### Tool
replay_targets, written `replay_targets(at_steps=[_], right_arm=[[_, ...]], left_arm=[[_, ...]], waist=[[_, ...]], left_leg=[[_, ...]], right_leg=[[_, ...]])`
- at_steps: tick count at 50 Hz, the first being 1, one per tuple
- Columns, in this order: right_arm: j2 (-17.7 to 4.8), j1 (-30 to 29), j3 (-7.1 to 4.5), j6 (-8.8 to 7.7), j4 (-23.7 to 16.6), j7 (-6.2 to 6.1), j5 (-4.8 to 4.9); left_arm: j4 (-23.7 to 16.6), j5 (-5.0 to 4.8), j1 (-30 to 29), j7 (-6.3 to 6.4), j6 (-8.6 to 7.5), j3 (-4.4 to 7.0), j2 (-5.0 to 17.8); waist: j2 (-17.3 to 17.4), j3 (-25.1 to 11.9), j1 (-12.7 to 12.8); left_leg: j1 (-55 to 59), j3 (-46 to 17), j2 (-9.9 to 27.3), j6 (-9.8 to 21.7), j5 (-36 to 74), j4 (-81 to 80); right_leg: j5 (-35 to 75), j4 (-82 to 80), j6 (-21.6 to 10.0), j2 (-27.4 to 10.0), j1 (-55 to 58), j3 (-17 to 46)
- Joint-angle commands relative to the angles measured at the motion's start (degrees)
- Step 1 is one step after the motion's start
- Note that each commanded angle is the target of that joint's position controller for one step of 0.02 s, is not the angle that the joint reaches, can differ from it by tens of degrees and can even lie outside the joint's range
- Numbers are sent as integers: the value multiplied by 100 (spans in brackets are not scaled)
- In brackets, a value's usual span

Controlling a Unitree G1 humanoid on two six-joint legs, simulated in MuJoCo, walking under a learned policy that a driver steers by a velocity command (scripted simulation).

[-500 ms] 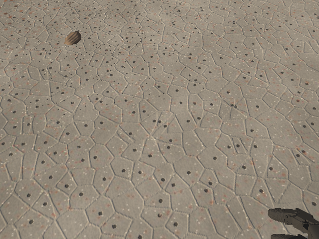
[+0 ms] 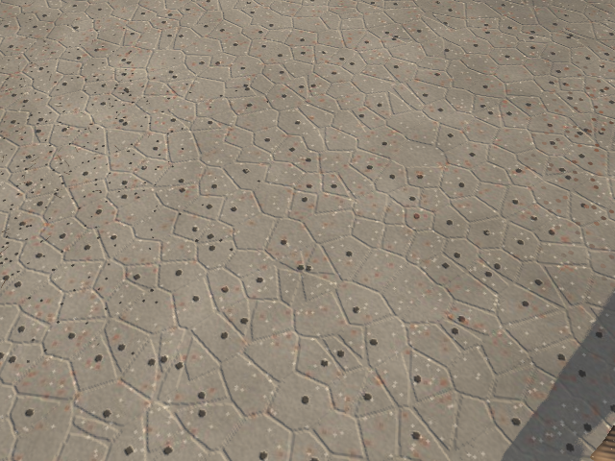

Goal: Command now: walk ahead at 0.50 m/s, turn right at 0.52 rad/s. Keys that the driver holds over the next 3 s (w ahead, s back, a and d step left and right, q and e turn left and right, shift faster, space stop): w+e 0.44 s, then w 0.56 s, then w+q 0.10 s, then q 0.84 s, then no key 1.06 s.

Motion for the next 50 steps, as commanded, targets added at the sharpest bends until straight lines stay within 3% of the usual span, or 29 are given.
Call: replay_targets(at_steps=[1,3,4,5,6,7,8,9,10,11,14,16,19,22,25,27,28,29,30,31,32,33,34,35,37,40,42,46,50], right_arm=[[-1111,-60,-277,82,-239,-66,78],[-1264,-179,-314,182,-281,-117,103],[-1255,-290,-293,211,-315,-139,131],[-1028,-184,-194,158,-418,-154,10],[-171,379,73,-25,-714,-36,-157],[-658,-308,10,-261,-770,55,70],[-873,-831,-47,-377,-945,95,259],[-812,-876,-26,-429,-931,59,181],[-849,-865,-65,-418,-861,19,19],[-883,-743,-101,-354,-839,21,-36],[-681,-702,-73,-173,-882,18,-104],[-547,-1128,-15,-132,-1026,6,-117],[-386,-1775,67,-165,-1177,62,-80],[-499,-2178,46,-220,-1317,136,18],[-685,-2065,-13,-301,-1286,218,17],[-776,-1590,-79,-352,-1165,212,-8],[-937,-1044,-164,-379,-1027,182,-64],[-1213,-195,-231,-387,-945,148,-140],[-1680,415,-377,-308,-648,190,-141],[-1157,442,-257,-293,-640,236,50],[-840,124,-163,-267,-693,217,69],[-767,-202,-112,-224,-756,204,-10],[-662,-380,-71,-198,-728,200,-46],[-570,-454,-23,-208,-715,184,-92],[-517,-412,0,-223,-642,177,-45],[-805,-255,-68,-217,-507,135,30],[-910,-174,-88,-172,-441,109,48],[-1005,196,-86,-97,-236,99,105],[-1093,423,-104,18,-46,78,138]], left_arm=[[-669,-9,-532,-101,-71,112,442],[-584,-26,192,-96,-32,278,728],[-371,-38,1078,-36,-24,453,1017],[-186,-37,1930,95,44,650,1535],[-263,-68,1673,116,-14,690,2042],[-395,-20,1849,94,-86,549,1527],[-363,20,1624,87,-160,468,1245],[-405,-5,1262,92,-194,419,1088],[-481,0,893,107,-194,360,891],[-587,76,706,138,-200,311,778],[-611,53,720,219,-224,345,911],[-553,34,883,296,-214,389,1064],[-474,-8,1115,358,-151,402,1092],[-354,-44,1413,371,-108,412,1107],[-257,-16,1529,403,-84,377,977],[-238,16,1442,396,-58,368,944],[-263,42,1419,374,-61,306,781],[-365,127,1457,363,-67,196,547],[-380,-47,2369,353,-134,95,189],[-274,-100,2250,364,-168,144,673],[-377,-103,1528,354,-178,228,983],[-495,-34,1075,366,-188,211,945],[-581,58,813,350,-223,214,875],[-590,74,843,323,-235,220,795],[-543,47,978,290,-221,179,588],[-708,97,541,279,-216,85,382],[-770,94,201,251,-244,37,301],[-901,34,-455,172,-297,13,299],[-1073,0,-822,75,-340,50,427]], waist=[[558,214,142],[760,-314,612],[660,-768,1113],[-2,-1294,1411],[-1293,-1802,626],[-541,-2247,1121],[-311,-1392,1139],[141,-914,855],[226,-599,626],[94,-524,434],[75,-388,295],[30,-228,409],[-178,-169,684],[-264,-146,849],[-389,-177,781],[-523,-258,501],[-440,-628,238],[79,-1448,-108],[2015,-2082,197],[1609,-1771,30],[1003,-960,-100],[567,-570,-9],[476,-231,90],[638,-212,247],[817,-270,344],[703,-143,268],[652,-111,162],[650,1,-81],[707,126,-61]], left_leg=[[220,-297,1838,702,4430,320],[211,-161,1768,558,6126,1558],[-284,-28,1557,378,5960,2744],[-1727,-28,1276,107,3970,4516],[-4311,-776,7,-241,-1470,6403],[-4944,-1953,48,-116,-1557,6852],[-5314,-1950,318,28,-980,6644],[-5074,-1929,574,76,-484,6116],[-4691,-1896,729,21,-232,5630],[-4286,-1938,830,-30,-40,5417],[-3989,-1768,794,-303,289,4704],[-4018,-1686,683,-446,945,3885],[-3574,-1638,388,-473,2098,2515],[-3333,-1732,218,-418,2386,1911],[-3295,-1840,286,-192,2058,1605],[-2723,-1655,219,59,1703,1388],[-1852,-1648,281,263,1707,1308],[-409,-2549,1129,637,1616,1470],[1432,-5219,2272,1651,314,945],[1384,-6045,2389,1609,-1179,452],[692,-5230,2178,1368,-1219,359],[4,-4532,1937,1223,-610,298],[-550,-4069,1736,1232,48,174],[-858,-3715,1559,1176,564,80],[-1065,-3269,1378,1212,1162,-92],[-1187,-2843,1426,1345,1746,-341],[-1212,-2503,1320,1259,1880,-414],[-1198,-2102,1238,1097,2005,-351],[-625,-2208,1556,968,2225,-53]], right_leg=[[-639,-210,-265,232,-37,-372],[-1181,-185,-530,681,1048,-686],[-872,-596,-749,911,2355,-668],[-771,-767,-1094,235,4116,565],[-1661,-1332,-2236,-1158,5915,3887],[-2150,-2068,-2263,-1367,6119,4681],[-1710,-2179,-1968,-1209,5516,3812],[-1126,-2160,-1754,-946,4652,3117],[-494,-2220,-1616,-716,3888,2575],[-43,-2340,-1586,-573,3396,2301],[690,-2542,-1604,-378,2677,1836],[739,-2569,-1476,-188,2411,1549],[137,-2446,-1159,116,2182,1325],[-368,-2256,-1056,-31,2374,1692],[-427,-1810,-963,-349,3033,2065],[236,-1381,-839,-346,3186,2109],[772,-677,-688,-44,3103,1907],[12,834,-483,296,2451,1529],[-2711,2781,-22,1183,352,890],[-3299,3485,1,913,-478,1187],[-2805,3656,-14,688,-733,1153],[-2414,3515,-17,463,-604,884],[-2134,3161,-9,290,-543,785],[-1919,2872,-14,105,-255,734],[-1843,2445,42,20,0,560],[-1444,1505,181,-78,-136,367],[-781,762,217,-60,-11,279],[133,-301,243,153,463,90],[-233,-784,21,252,517,97]])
